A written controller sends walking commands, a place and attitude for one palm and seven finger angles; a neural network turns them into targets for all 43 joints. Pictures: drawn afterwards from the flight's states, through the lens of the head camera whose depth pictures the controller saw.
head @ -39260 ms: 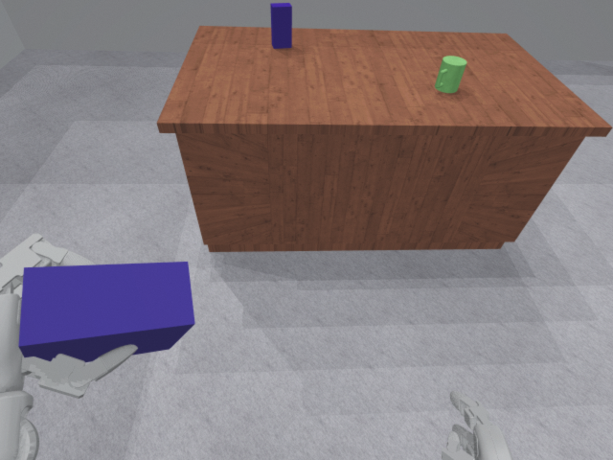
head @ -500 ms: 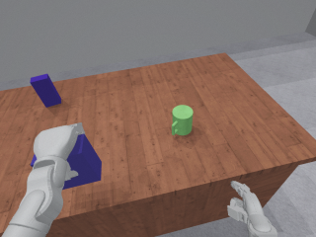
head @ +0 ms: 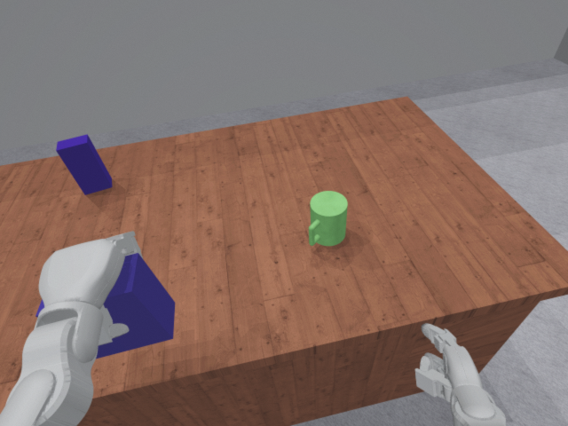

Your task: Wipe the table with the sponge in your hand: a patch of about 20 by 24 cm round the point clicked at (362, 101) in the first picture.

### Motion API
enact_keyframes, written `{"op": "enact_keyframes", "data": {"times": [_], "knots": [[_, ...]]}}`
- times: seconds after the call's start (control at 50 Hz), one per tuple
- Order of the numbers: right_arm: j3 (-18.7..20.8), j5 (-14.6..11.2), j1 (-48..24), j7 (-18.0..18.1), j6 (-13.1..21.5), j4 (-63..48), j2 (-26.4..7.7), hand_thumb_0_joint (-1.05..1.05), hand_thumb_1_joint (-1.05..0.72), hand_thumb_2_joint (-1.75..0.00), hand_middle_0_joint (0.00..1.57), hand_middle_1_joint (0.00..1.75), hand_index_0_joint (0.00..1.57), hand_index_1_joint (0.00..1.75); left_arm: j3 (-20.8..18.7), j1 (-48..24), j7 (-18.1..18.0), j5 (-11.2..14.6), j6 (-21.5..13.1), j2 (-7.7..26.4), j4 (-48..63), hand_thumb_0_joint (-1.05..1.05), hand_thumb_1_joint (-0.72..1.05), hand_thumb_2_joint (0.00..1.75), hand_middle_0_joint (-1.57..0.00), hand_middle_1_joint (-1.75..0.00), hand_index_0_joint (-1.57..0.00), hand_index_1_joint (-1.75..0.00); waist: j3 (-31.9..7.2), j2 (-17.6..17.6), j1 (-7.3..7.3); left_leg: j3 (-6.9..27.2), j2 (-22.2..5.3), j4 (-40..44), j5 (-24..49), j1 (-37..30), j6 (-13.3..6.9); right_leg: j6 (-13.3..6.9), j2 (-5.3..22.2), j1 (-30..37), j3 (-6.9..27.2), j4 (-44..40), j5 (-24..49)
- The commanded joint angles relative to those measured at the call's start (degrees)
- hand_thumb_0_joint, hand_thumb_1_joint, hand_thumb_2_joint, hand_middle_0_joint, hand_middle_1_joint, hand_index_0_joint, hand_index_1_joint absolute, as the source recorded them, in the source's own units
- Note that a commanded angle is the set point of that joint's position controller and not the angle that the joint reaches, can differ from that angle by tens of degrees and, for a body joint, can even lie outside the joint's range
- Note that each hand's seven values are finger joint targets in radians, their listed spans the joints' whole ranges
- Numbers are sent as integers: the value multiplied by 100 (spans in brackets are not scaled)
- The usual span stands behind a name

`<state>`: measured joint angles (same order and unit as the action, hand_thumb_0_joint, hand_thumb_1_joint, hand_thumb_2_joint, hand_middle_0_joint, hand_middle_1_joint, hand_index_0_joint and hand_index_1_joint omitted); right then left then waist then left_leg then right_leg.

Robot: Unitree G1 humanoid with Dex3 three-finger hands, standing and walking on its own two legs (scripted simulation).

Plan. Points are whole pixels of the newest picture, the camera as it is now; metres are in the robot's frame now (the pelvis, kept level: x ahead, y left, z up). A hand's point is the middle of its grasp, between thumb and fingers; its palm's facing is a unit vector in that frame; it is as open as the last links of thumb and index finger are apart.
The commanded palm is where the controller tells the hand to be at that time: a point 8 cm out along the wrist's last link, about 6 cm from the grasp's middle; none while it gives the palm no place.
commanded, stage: bring the sponge back beside the body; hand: left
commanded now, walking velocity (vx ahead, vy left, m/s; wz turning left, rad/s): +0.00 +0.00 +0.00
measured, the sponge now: (123, 316) +0.23 +0.29 +0.04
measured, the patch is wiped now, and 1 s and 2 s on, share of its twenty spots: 1.00 1.00 1.00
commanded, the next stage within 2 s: step back with the hand held close in 1.06 s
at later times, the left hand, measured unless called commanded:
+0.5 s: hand (86, 313) +0.19 +0.29 +0.11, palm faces +0.06 -0.09 -0.99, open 10.2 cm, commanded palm +0.16 +0.29 +0.18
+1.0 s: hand (72, 329) +0.17 +0.29 +0.11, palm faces +0.07 -0.09 -0.99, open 10.2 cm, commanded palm +0.14 +0.29 +0.18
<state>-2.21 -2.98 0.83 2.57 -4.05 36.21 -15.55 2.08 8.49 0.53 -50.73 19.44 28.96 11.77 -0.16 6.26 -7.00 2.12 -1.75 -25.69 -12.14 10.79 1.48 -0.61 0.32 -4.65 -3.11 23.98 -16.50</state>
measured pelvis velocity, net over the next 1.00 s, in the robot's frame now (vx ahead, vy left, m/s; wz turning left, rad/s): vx -0.02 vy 0.01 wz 0.00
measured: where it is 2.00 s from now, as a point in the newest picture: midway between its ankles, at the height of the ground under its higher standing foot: outside the picture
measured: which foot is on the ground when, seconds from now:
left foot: down 0.00-1.00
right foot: down 0.00-1.00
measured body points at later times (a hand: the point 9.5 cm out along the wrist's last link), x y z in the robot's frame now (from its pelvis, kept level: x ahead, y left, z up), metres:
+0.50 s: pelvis -0.01 +0.01 +0.00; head -0.03 -0.03 +0.45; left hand +0.18 +0.29 +0.16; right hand +0.25 -0.18 -0.07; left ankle +0.02 +0.14 -0.74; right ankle -0.04 -0.11 -0.74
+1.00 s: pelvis -0.02 +0.01 +0.00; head -0.04 -0.03 +0.45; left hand +0.16 +0.29 +0.17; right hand +0.24 -0.18 -0.07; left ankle +0.02 +0.14 -0.74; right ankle -0.04 -0.11 -0.74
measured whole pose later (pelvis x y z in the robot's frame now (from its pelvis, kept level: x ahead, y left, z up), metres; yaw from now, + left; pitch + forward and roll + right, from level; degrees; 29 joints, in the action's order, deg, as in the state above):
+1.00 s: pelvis -0.02 +0.01 +0.00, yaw +0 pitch -5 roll -1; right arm -3.4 -2.5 1.3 2.9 -2.8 35.1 -14.4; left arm -0.9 18.0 1.1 -48.9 17.2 31.8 21.7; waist 0.9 6.1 -8.2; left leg 2.5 -1.7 -27.1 -11.4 10.9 1.2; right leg -0.2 0.3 -4.3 -3.3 24.5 -15.3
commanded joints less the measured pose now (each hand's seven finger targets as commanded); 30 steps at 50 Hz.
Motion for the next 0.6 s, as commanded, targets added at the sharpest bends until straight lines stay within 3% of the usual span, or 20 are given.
{"op": "enact_keyframes", "data": {"times": [0.0,0.02,0.04,0.06,0.1,0.12,0.14,0.22,0.26,0.32,0.34,0.38,0.42,0.44,0.46,0.48,0.52,0.54,0.56,0.58], "knots": [[169,25,-1254,49,309,-1064,-503,0,-90,-90,20,30,20,30,-835,-1131,-194,-192,-65,1297,1320,0,10,130,-120,-160,-120,-160,-1021,-344,-2,-145,298,70,1541,-792,-423,-197,-137,-218,138,-366,1878],[160,4,-1377,38,333,-1097,-517,0,-90,-90,20,30,20,30,-1034,-1090,-220,-176,-68,1452,1475,0,10,130,-120,-160,-120,-160,-993,-179,-14,-79,280,106,1462,-777,-399,-256,-185,-202,246,-377,1733],[122,35,-1252,64,337,-1147,-491,0,-90,-90,20,30,20,30,-893,-1063,-203,-201,-56,1309,1408,0,10,130,-120,-160,-120,-160,-1110,-272,-82,-125,334,92,1524,-775,-435,-241,-153,-144,54,-351,1747],[166,18,-1231,54,339,-1090,-486,0,-90,-90,20,30,20,30,-1008,-941,-234,-198,-76,1422,1349,0,10,130,-120,-160,-120,-160,-1032,-390,-42,-131,297,58,1531,-783,-417,-213,-151,-201,151,-354,1798],[165,21,-1254,58,292,-1087,-498,0,-90,-90,20,30,20,30,-990,-1017,-239,-185,-89,1421,1442,0,10,130,-120,-160,-120,-160,-991,-263,-36,-131,293,77,1449,-766,-409,-206,-140,-228,170,-378,1702],[162,8,-1371,51,326,-1110,-502,0,-90,-90,20,30,20,30,-1204,-939,-270,-156,-79,1566,1528,0,10,130,-120,-160,-120,-160,-921,-197,-55,-63,275,138,1296,-718,-388,-253,-193,-230,257,-412,1459],[111,33,-1273,64,340,-1168,-484,0,-90,-90,20,30,20,30,-1015,-960,-251,-162,-68,1379,1489,0,10,130,-120,-160,-120,-160,-1050,-188,-123,-112,323,116,1409,-726,-420,-252,-159,-165,79,-371,1549],[151,-7,-1401,27,365,-1147,-475,0,-90,-90,20,30,20,30,-1096,-759,-273,-91,-72,1407,1676,0,10,130,-120,-160,-120,-160,-882,-25,-61,-39,263,172,1214,-704,-374,-257,-202,-258,206,-420,1282],[147,9,-1278,31,362,-1138,-465,0,-90,-90,20,30,20,30,-999,-627,-244,-98,-46,1348,1599,0,10,130,-120,-160,-120,-160,-962,-231,-76,-75,271,145,1302,-711,-392,-217,-167,-240,99,-394,1354],[142,3,-1437,24,353,-1163,-491,0,-90,-90,20,30,20,30,-1119,-576,-222,-103,-26,1450,1805,0,10,130,-120,-160,-120,-160,-875,-108,-72,-18,250,186,1147,-675,-381,-257,-205,-264,229,-416,1199],[87,25,-1324,36,349,-1212,-478,0,-90,-90,20,30,20,30,-953,-578,-178,-113,-7,1317,1748,0,10,130,-120,-160,-120,-160,-954,-131,-129,-59,300,196,1158,-640,-405,-246,-170,-226,36,-399,1161],[106,35,-1316,41,330,-1174,-505,0,-90,-90,20,30,20,30,-1027,-460,-160,-76,-20,1386,1691,0,10,130,-120,-160,-120,-160,-886,-264,-131,-54,288,182,1162,-656,-411,-231,-168,-264,63,-443,1202],[133,7,-1422,28,368,-1194,-480,0,-90,-90,20,30,20,30,-1245,-370,-205,-80,-82,1566,2027,0,10,130,-120,-160,-120,-160,-886,-143,-98,5,246,186,1050,-653,-383,-256,-211,-268,237,-424,1040],[82,38,-1316,45,368,-1238,-462,0,-90,-90,20,30,20,30,-1099,-394,-185,-102,-87,1428,1991,0,10,130,-120,-160,-120,-160,-968,-159,-165,-49,301,167,1139,-661,-415,-254,-177,-234,60,-401,1099],[130,19,-1284,27,376,-1188,-443,0,-90,-90,20,30,20,30,-1153,-286,-222,-100,-133,1487,2057,0,10,130,-120,-160,-120,-160,-911,-151,-108,-40,256,153,1116,-694,-389,-226,-173,-304,128,-425,1043],[98,52,-1292,37,351,-1208,-469,0,-90,-90,20,30,20,30,-1129,-253,-204,-50,-127,1433,1971,0,10,130,-120,-160,-120,-160,-845,-142,-161,-41,285,175,1115,-687,-410,-244,-175,-301,60,-469,1087],[133,14,-1398,25,386,-1198,-454,0,-90,-90,20,30,20,30,-1325,-145,-252,-19,-153,1562,2145,0,10,130,-120,-160,-120,-160,-732,-58,-103,15,245,168,925,-647,-379,-261,-223,-369,283,-491,877],[71,42,-1270,41,376,-1228,-452,0,-90,-90,20,30,20,30,-1195,-167,-222,-14,-119,1445,2003,0,10,130,-120,-160,-120,-160,-780,-128,-164,-35,282,177,992,-603,-402,-252,-181,-319,75,-463,923],[126,14,-1255,25,376,-1180,-444,0,-90,-90,20,30,20,30,-1230,-87,-243,-10,-143,1491,2055,0,10,130,-120,-160,-120,-160,-744,-183,-103,-24,241,153,982,-631,-378,-220,-181,-378,157,-475,897],[93,41,-1270,39,345,-1200,-479,0,-90,-90,20,30,20,30,-1220,-84,-217,21,-116,1472,1970,0,10,130,-120,-160,-120,-160,-685,-201,-152,-18,268,179,989,-600,-395,-238,-177,-362,84,-506,947]]}}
